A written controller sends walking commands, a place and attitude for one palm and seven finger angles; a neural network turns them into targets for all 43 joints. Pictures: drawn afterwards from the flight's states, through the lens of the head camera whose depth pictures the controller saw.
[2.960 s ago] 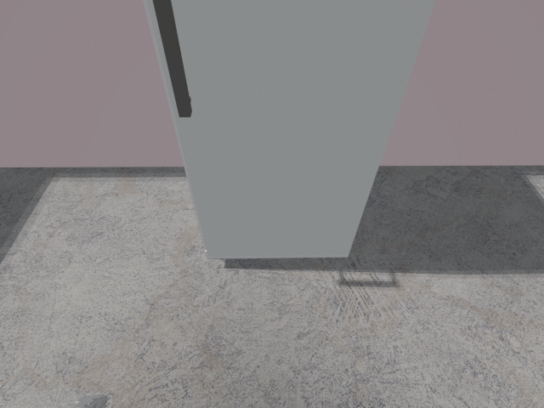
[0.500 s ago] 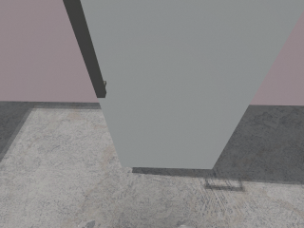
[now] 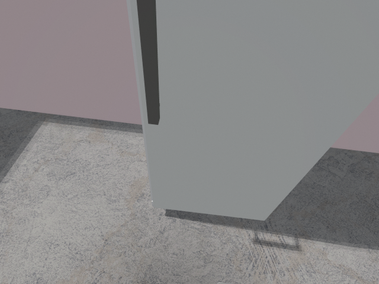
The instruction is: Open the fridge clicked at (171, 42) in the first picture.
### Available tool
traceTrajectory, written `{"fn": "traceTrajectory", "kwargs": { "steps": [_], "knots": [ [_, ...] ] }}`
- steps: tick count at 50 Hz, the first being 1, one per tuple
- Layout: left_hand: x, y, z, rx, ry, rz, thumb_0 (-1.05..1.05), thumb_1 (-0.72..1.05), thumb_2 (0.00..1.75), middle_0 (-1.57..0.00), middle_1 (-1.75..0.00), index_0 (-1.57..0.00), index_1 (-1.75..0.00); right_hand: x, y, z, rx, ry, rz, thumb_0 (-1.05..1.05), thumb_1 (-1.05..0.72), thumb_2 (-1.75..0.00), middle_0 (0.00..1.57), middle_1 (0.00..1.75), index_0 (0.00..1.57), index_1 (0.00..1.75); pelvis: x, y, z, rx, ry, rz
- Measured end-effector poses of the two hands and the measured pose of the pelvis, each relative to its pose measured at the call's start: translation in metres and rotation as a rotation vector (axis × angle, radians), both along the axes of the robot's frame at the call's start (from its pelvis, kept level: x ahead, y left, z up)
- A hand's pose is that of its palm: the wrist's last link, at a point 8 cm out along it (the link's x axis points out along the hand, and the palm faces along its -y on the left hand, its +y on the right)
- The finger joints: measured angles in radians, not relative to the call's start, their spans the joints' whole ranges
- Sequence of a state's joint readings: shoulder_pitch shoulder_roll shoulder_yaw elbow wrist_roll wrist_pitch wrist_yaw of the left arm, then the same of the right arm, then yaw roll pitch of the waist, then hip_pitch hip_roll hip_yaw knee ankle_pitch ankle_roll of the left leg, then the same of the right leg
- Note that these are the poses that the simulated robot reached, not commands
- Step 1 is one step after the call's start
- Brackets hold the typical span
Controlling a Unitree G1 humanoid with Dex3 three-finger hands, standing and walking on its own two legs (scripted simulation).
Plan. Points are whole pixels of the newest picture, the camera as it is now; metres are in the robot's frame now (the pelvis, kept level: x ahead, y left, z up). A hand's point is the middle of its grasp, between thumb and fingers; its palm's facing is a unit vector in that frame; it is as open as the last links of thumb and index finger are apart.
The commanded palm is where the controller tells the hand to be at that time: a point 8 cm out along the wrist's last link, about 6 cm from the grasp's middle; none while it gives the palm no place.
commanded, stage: come to a stop and stand still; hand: left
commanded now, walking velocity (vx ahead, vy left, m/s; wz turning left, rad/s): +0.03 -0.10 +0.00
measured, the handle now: (152, 53) +0.51 +0.15 +0.21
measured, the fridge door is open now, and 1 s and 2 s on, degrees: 0 0 0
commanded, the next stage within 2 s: look again from close up in 1.18 s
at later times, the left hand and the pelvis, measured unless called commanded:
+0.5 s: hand out of the picture -0.02 +0.12 -0.17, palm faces +0.01 -0.98 -0.18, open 7.3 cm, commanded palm none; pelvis -0.02 -0.04 +0.00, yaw -1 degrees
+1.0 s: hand out of the picture +0.01 +0.17 -0.18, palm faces +0.01 -0.98 -0.21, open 7.4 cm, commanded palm none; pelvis +0.00 +0.00 -0.01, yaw -1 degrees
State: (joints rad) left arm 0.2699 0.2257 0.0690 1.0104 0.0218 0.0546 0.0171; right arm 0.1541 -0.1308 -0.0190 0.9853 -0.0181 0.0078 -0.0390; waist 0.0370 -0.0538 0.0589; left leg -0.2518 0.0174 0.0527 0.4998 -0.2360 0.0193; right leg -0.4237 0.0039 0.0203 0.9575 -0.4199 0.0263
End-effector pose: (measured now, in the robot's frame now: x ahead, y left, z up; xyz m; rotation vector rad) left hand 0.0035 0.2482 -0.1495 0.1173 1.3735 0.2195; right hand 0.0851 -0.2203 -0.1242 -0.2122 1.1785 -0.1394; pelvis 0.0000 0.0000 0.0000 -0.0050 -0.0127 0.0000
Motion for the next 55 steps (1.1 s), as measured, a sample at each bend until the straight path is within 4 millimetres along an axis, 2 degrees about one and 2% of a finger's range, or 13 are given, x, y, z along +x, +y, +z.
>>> {"fn": "traceTrajectory", "kwargs": {
  "steps": [5,10,14,17,22,28,34,38,41,44,55],
  "knots": [
    [-0.017,-0.009,0.006,-0.014,0.063,-0.032,0.00,0.91,0.90,-0.20,-0.30,-0.19,-0.30,-0.027,-0.009,-0.001,0.004,0.028,-0.052,0.00,-0.93,-0.89,0.20,0.30,0.20,0.30,-0.005,-0.003,0.004,-0.005,0.003,-0.019],
    [-0.017,-0.029,0.005,-0.001,0.042,-0.068,0.00,0.91,0.90,-0.20,-0.30,-0.20,-0.30,-0.068,-0.029,-0.017,0.031,0.094,-0.108,0.00,-0.92,-0.89,0.20,0.30,0.20,0.30,-0.014,-0.018,-0.002,0.021,0.003,-0.030],
    [-0.017,-0.050,0.010,-0.006,0.013,-0.083,0.00,0.91,0.90,-0.20,-0.30,-0.20,-0.30,-0.103,-0.038,-0.024,0.055,0.172,-0.134,0.00,-0.91,-0.89,0.20,0.30,0.20,0.30,-0.020,-0.028,0.000,0.004,-0.016,-0.020],
    [-0.016,-0.063,0.010,-0.016,0.002,-0.091,0.00,0.91,0.90,-0.20,-0.30,-0.20,-0.30,-0.126,-0.039,-0.026,0.068,0.221,-0.144,0.00,-0.91,-0.89,0.20,0.30,0.20,0.30,-0.022,-0.034,0.001,0.004,-0.023,-0.019],
    [-0.022,-0.072,0.008,-0.026,0.014,-0.081,0.01,0.93,0.90,-0.20,-0.30,-0.20,-0.30,-0.156,-0.034,-0.026,0.089,0.295,-0.157,0.01,-0.91,-0.89,0.20,0.30,0.20,0.30,-0.023,-0.041,0.002,0.001,-0.028,-0.017],
    [-0.031,-0.081,0.005,-0.046,0.043,-0.062,0.00,0.92,0.90,-0.20,-0.30,-0.20,-0.30,-0.174,-0.024,-0.024,0.105,0.358,-0.165,0.01,-0.91,-0.89,0.20,0.30,0.20,0.30,-0.022,-0.043,0.002,-0.001,-0.022,-0.013],
    [-0.040,-0.086,0.003,-0.068,0.079,-0.047,0.00,0.91,0.90,-0.20,-0.30,-0.20,-0.30,-0.166,-0.016,-0.022,0.109,0.356,-0.164,0.01,-0.91,-0.89,0.20,0.30,0.20,0.30,-0.016,-0.041,0.002,0.000,-0.013,-0.014],
    [-0.041,-0.082,0.001,-0.067,0.075,-0.073,0.00,0.91,0.90,-0.20,-0.30,-0.20,-0.30,-0.141,-0.014,-0.027,0.105,0.287,-0.146,0.01,-0.91,-0.89,0.20,0.30,0.20,0.30,-0.015,-0.030,-0.003,-0.029,0.010,-0.020],
    [-0.034,-0.071,-0.002,-0.061,0.060,-0.075,0.00,0.90,0.90,-0.20,-0.30,-0.20,-0.30,-0.119,-0.009,-0.029,0.094,0.213,-0.121,0.01,-0.92,-0.89,0.20,0.30,0.20,0.30,-0.011,-0.022,-0.005,-0.019,0.009,-0.014],
    [-0.023,-0.058,-0.001,-0.042,0.022,-0.070,0.00,0.90,0.90,-0.20,-0.30,-0.20,-0.30,-0.105,-0.009,-0.030,0.073,0.179,-0.100,0.02,-0.94,-0.89,0.20,0.30,0.20,0.30,-0.008,-0.014,-0.007,-0.011,0.003,-0.015],
    [0.011,-0.015,0.005,0.019,-0.050,-0.107,0.00,0.91,0.90,-0.20,-0.30,-0.20,-0.30,-0.066,-0.011,-0.020,0.039,0.079,-0.067,0.02,-0.93,-0.89,0.20,0.30,0.20,0.30,-0.004,-0.001,-0.005,0.005,0.000,-0.027]
  ]
}}
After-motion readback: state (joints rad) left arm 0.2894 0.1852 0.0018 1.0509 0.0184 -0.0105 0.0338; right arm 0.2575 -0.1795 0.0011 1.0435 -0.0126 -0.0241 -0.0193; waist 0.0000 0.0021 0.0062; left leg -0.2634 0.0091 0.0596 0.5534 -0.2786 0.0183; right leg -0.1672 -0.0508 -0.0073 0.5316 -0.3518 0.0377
